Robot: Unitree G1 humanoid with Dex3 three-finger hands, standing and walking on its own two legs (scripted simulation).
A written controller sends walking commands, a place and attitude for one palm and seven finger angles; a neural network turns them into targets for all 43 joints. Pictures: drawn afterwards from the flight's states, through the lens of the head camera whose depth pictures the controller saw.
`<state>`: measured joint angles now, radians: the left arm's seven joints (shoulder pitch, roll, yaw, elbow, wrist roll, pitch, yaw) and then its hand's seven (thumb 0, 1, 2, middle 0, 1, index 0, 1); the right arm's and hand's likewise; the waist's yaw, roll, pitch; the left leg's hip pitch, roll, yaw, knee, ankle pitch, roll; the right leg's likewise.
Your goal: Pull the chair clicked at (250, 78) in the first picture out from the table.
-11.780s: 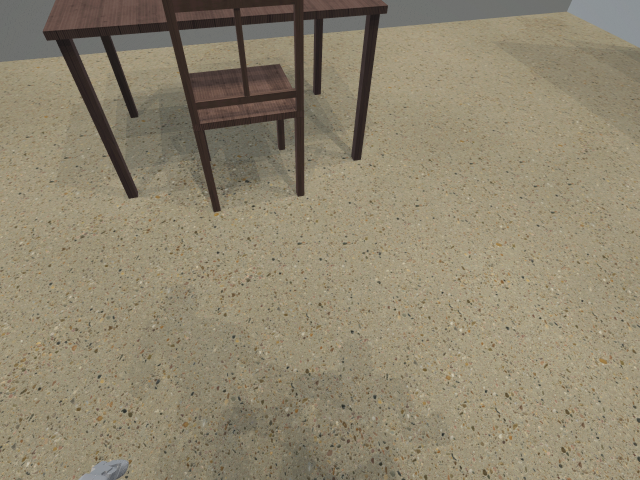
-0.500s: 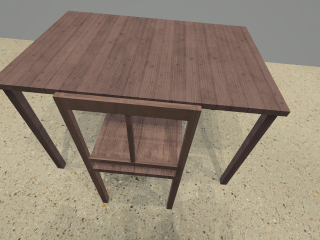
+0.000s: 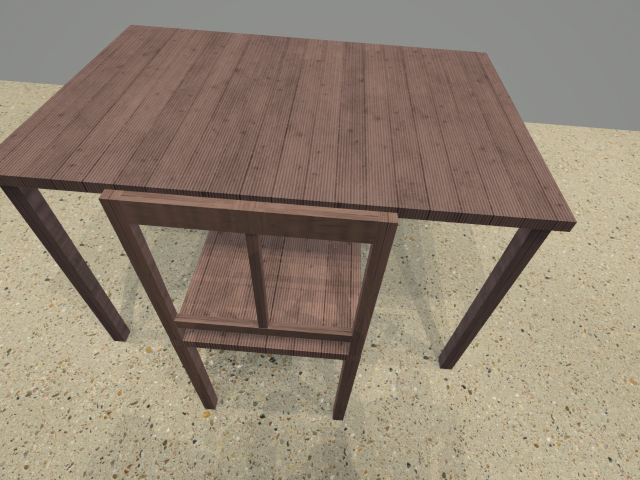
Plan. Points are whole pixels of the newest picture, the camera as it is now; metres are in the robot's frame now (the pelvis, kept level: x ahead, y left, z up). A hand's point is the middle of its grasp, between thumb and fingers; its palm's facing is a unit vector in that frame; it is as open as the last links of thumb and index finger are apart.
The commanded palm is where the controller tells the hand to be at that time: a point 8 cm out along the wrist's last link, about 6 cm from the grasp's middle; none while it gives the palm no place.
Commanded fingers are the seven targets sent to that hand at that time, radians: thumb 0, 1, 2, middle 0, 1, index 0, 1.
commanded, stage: raise the hand toward the chair's back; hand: left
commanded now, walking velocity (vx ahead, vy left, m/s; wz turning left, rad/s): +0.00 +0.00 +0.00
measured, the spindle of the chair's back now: (258, 284) +0.45 +0.14 -0.10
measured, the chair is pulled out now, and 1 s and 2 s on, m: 0.00 0.00 0.00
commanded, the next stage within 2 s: none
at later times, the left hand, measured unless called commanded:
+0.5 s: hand out of the picture +0.12 +0.16 -0.09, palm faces +0.18 -0.98 -0.05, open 10.1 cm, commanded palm +0.12 +0.21 -0.06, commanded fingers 0.00 0.27 0.63 -0.14 -0.20 -0.14 -0.20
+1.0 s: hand (194, 438) +0.18 +0.17 -0.05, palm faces +0.04 -1.00 -0.08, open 14.5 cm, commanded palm +0.16 +0.22 -0.05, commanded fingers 0.00 -0.31 0.38 -0.08 -0.11 -0.08 -0.11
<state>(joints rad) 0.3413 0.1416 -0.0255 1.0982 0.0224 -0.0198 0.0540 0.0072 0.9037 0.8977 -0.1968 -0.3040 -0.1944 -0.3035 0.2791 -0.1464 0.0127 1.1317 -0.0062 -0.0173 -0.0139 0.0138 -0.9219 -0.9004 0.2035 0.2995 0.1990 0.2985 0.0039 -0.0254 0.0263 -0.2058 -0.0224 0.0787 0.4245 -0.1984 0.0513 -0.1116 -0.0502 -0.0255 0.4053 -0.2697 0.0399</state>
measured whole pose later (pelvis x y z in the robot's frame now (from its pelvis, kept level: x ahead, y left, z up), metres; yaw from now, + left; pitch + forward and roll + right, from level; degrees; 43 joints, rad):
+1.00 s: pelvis -0.02 -0.04 -0.09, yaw +2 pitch +17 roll -1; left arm 0.43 0.23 0.23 0.07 -0.30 -0.51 -0.32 0.01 -0.09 0.47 -0.10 -0.15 -0.09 -0.15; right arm 0.25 -0.25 -0.06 0.64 0.03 -0.21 -0.07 0.02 -0.91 -0.90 0.21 0.30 0.20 0.30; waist -0.02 0.03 -0.15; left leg -0.98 0.04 0.00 1.15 -0.47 0.00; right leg -0.87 -0.01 -0.10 1.15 -0.58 -0.03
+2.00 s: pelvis -0.02 -0.01 -0.08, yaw +1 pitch +16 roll -3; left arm 0.29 0.28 0.22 0.09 -0.28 -0.38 -0.29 -0.01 -0.50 0.30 -0.06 -0.08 -0.05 -0.08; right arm 0.24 -0.25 0.01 0.55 0.02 -0.17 -0.04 0.02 -0.90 -0.90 0.21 0.30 0.20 0.30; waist -0.03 0.03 -0.14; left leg -0.93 0.03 0.00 1.11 -0.46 0.03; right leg -0.79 -0.01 -0.09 1.06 -0.55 0.00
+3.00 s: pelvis -0.02 -0.03 -0.10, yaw +1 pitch +20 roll -2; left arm 0.08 0.24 0.17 0.26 -0.25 -0.42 -0.24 -0.01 -0.50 0.30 -0.06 -0.08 -0.06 -0.08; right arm 0.22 -0.25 0.01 0.57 0.01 -0.13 -0.03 0.02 -0.90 -0.90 0.21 0.30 0.20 0.30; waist -0.04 0.03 -0.16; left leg -1.04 0.04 0.00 1.19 -0.49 0.01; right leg -0.92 0.00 -0.09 1.17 -0.59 -0.02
